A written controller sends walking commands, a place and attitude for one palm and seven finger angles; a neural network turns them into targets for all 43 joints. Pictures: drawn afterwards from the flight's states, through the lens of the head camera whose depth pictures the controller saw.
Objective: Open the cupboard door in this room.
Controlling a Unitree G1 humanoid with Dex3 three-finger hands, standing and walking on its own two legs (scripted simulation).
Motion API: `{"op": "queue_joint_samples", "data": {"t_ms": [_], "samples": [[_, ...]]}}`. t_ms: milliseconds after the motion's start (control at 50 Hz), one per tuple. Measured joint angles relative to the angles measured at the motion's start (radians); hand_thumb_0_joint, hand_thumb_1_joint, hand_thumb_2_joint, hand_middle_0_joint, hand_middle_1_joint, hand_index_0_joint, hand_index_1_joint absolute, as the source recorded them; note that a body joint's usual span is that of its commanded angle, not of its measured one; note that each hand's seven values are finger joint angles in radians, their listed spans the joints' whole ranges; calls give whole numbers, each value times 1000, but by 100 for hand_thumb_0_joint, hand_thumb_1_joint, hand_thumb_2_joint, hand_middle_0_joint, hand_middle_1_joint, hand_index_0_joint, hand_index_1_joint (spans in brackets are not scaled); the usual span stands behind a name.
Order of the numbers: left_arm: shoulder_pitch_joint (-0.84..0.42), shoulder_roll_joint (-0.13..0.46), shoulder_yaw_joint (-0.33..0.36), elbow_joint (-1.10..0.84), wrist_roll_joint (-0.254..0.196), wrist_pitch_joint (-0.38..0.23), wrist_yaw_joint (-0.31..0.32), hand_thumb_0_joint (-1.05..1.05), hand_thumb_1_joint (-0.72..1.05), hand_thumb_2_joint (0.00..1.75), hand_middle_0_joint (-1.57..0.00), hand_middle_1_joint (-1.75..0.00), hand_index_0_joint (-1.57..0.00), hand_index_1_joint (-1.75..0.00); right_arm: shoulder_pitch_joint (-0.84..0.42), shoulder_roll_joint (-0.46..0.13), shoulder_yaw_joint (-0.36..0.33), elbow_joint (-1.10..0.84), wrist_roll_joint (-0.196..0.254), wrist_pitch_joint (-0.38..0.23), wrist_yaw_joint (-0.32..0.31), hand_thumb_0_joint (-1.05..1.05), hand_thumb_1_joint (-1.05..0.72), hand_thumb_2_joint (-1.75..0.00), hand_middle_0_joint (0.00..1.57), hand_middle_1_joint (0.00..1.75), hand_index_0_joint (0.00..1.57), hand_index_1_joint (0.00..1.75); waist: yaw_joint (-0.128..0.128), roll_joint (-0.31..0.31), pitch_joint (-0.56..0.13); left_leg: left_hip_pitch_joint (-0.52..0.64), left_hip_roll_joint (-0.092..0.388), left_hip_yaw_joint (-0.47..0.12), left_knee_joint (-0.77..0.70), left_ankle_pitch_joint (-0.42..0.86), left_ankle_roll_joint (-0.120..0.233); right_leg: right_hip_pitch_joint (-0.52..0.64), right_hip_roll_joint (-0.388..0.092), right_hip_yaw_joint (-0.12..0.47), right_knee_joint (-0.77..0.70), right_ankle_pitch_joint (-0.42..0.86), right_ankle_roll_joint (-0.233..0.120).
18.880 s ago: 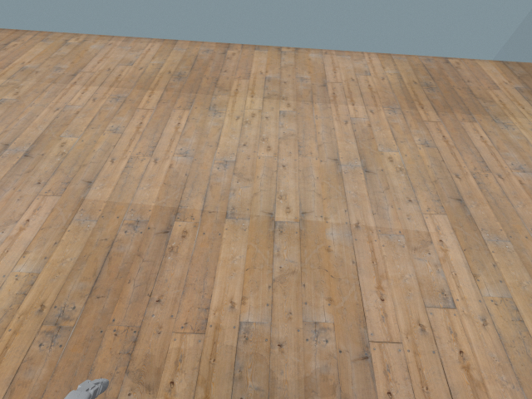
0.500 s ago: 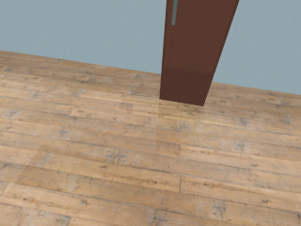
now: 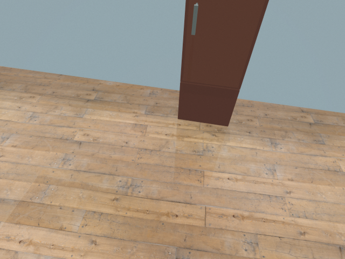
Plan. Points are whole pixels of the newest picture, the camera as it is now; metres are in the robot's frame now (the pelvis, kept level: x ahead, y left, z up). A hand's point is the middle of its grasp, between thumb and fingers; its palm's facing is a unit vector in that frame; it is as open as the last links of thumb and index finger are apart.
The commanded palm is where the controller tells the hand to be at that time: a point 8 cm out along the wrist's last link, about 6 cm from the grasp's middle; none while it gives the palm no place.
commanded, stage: walk to a spot facing it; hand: left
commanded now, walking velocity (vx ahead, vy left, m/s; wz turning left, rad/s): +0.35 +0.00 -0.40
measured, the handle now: (195, 19) +1.28 -0.04 +0.06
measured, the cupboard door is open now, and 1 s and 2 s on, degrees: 0 0 0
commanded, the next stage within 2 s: turn to face it in 0.86 s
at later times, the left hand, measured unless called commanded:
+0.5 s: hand (140, 198) +0.34 +0.13 -0.18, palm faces -0.25 -0.96 -0.16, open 7.4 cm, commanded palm none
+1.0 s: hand (143, 183) +0.39 +0.12 -0.17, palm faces -0.20 -0.96 -0.18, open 7.4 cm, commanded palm none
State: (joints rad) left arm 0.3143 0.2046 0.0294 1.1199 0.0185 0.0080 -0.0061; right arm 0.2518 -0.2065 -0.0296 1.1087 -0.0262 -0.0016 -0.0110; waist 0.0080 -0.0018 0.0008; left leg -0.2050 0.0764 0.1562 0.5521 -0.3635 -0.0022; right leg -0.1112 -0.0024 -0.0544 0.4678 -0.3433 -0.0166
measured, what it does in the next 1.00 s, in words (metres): walks ahead, turning right: right foot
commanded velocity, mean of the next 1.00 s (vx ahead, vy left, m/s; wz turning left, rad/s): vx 0.31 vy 0.00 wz -0.25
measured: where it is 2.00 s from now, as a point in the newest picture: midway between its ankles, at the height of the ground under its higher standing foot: (187, 210)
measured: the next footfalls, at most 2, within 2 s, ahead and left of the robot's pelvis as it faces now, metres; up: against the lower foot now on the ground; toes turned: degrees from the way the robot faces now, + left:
right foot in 0.52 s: +0.32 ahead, -0.12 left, +0.00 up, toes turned -22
left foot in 1.06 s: +0.56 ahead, +0.03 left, +0.00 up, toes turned -10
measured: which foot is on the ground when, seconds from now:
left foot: down 0.00-0.52, up 0.54-1.00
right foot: down 0.00-0.12, up 0.14-0.50, down 0.52-1.00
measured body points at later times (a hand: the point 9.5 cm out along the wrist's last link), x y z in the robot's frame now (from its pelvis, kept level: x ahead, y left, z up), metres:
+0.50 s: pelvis +0.18 -0.02 -0.02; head +0.23 -0.02 +0.43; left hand +0.35 +0.18 -0.17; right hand -0.02 -0.17 -0.15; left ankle -0.01 +0.11 -0.73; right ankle +0.28 -0.11 -0.72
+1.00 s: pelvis +0.39 -0.05 +0.00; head +0.43 -0.06 +0.45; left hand +0.40 +0.17 -0.15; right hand +0.45 -0.30 -0.14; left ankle +0.52 +0.05 -0.71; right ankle +0.28 -0.11 -0.74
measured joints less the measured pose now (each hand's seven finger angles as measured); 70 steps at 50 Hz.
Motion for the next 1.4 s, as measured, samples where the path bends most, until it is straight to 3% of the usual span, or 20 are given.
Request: {"op": "queue_joint_samples", "data": {"t_ms": [80, 120, 200, 280, 380, 460, 520, 540, 580, 600, 640, 720, 800, 900, 1020, 1060, 1100, 1160, 1280, 1400], "samples": [[44, -20, 9, 5, -3, -11, -4, 0, 91, 90, -20, -30, -20, -30, 39, 14, -4, -5, 3, -11, 3, 0, -91, -90, 20, 30, 20, 30, 0, -2, 3, -11, 5, 4, 63, -18, 8, -8, 3, 17, 47, -48, 16], [63, -22, 14, 14, -4, -11, -6, 1, 91, 90, -20, -30, -20, -30, 49, 30, -3, -5, 2, -27, 1, 0, -91, -90, 20, 30, 20, 30, 0, -33, 9, 13, -12, 38, 57, -46, 21, -33, -15, 47, 113, -78, 13], [35, -37, 12, 27, 1, 10, -10, 1, 91, 90, -20, -30, -20, -30, 97, 45, -1, -17, -6, -78, -17, 0, -91, -90, 20, 30, 21, 30, -30, -19, 38, 83, -1, 83, 9, -70, 25, -234, -18, 19, 573, -103, -8], [-44, -23, 28, -20, 6, 16, -18, 1, 91, 90, -20, -30, -20, -30, 173, 77, 5, 18, -5, -79, -23, 0, -91, -90, 20, 30, 20, 30, -38, -16, 62, 178, 0, 114, -100, -53, 14, -415, -51, -10, 751, -4, -2], [-161, -11, 37, -101, 5, 17, -28, 1, 91, 90, -20, -30, -19, -30, 250, 113, 10, 63, -3, -70, -24, 0, -91, -90, 20, 30, 20, 30, -38, -15, 88, 289, -2, 161, -219, -49, -15, -533, -77, -57, 593, 135, 4], [-241, -16, 30, -149, 2, -5, -30, 1, 91, 90, -20, -30, -19, -30, 271, 121, 4, 78, 2, -62, -21, 0, -90, -90, 20, 30, 21, 30, -51, 3, 124, 361, 19, 197, -229, -94, -49, -485, -35, -115, 320, 158, -28], [-245, -10, 27, -167, 7, -39, -30, 1, 91, 90, -20, -30, -19, -30, 282, 122, -5, 87, 10, -49, -12, 0, -90, -90, 21, 30, 21, 30, -37, -10, 122, 350, 56, 215, -19, -154, -62, -362, 7, -149, 166, 195, -74], [-239, -10, 29, -167, 9, -54, -26, 0, 91, 90, -20, -30, -19, -30, 269, 116, -8, 88, 16, -39, -7, 1, -90, -90, 21, 30, 21, 30, -23, -7, 119, 293, 79, 181, 154, -139, -50, -354, 21, -147, 184, 160, -107], [-227, -8, 30, -158, -3, -65, -15, 0, 91, 90, -20, -30, -19, -30, 201, 102, -14, 63, 24, -20, -5, 1, -90, -90, 21, 30, 21, 30, -24, -6, 134, 119, 69, 30, 543, -138, -33, -342, 40, -136, 235, 96, -131], [-219, -6, 30, -149, -9, -62, -10, 0, 91, 90, -20, -30, -20, -30, 161, 97, -18, 42, 24, -16, -5, 1, -90, -90, 21, 30, 21, 30, -31, -7, 143, 35, 58, -27, 679, -102, -27, -319, 45, -133, 227, 84, -130], [-196, -6, 27, -124, -14, -54, -2, 0, 91, 90, -20, -30, -20, -30, 84, 85, -24, -3, 18, -20, -3, 1, -91, -90, 20, 30, 21, 30, -36, -8, 145, -108, 56, -87, 793, -14, -20, -265, 57, -123, 177, 89, -111], [-131, -17, 24, -76, -8, -54, 9, 0, 92, 90, -20, -30, -20, -30, -46, 56, -26, -84, 2, -28, -2, 1, -91, -90, 20, 30, 20, 30, -26, 5, 115, -302, 86, -124, 702, 69, -29, -179, 77, -88, 67, 104, -111], [-61, -28, 17, -43, -3, -68, 5, 0, 92, 90, -20, -30, -20, -30, -119, 34, -27, -126, -2, -27, 5, 0, -91, -90, 20, 30, 20, 30, -8, 21, 76, -389, 97, -131, 555, 121, -50, -103, 78, -61, -12, 97, -98], [6, -40, 9, -22, -3, -84, 5, 1, 92, 90, -20, -30, -20, -30, -162, 27, -20, -125, -1, -20, 18, 0, -91, -90, 20, 30, 20, 30, 28, 21, 53, -377, 84, -107, 344, 155, -61, -18, 66, -43, -72, 65, -76], [67, -54, 2, 7, -4, -80, 13, 1, 91, 90, -20, -30, -20, -30, -194, 45, -4, -105, 2, -25, 23, 0, -91, -90, 20, 30, 20, 30, 63, 9, 65, -252, 26, -59, 91, 159, -42, 60, 47, -27, -66, -17, -33], [86, -57, 0, 27, -8, -73, 17, 1, 91, 90, -20, -30, -20, -30, -189, 53, 4, -100, 0, -44, 19, 0, -91, -90, 20, 30, 20, 30, 57, 1, 65, -181, 1, -37, 2, 227, -8, 52, 32, -24, 24, -75, -13], [73, -51, -3, 43, -16, -60, 23, 1, 91, 90, -20, -30, -20, -30, -184, 70, 12, -94, 0, -61, 12, 0, -91, -90, 20, 30, 20, 30, 51, -27, 83, -162, -19, -15, 40, 160, 35, -37, 1, -7, 270, -132, 6], [35, -48, -4, 45, -15, -42, 30, 1, 91, 90, -20, -30, -20, -30, -148, 86, 24, -75, 7, -61, -2, 0, -91, -90, 20, 30, 20, 30, 36, -30, 92, -101, -28, -4, 17, 124, 48, -159, -22, 2, 514, -195, 34], [-81, -37, 5, -15, -9, -21, 29, 1, 91, 90, -20, -30, -20, -30, -77, 41, -8, -46, 13, -45, -24, -4, -96, -90, 21, 30, 21, 30, -5, -22, 69, -32, -64, -36, -88, 160, 56, -264, -81, 11, 420, -85, 66], [-150, -23, 7, -61, -6, -7, 31, 1, 92, 90, -20, -30, -20, -30, -3, 42, -10, -4, 4, -3, -14, -2, -93, -90, 20, 30, 21, 30, -22, -18, 32, -16, -80, -76, -94, 150, 37, -222, -79, 0, 253, -21, 75]]}}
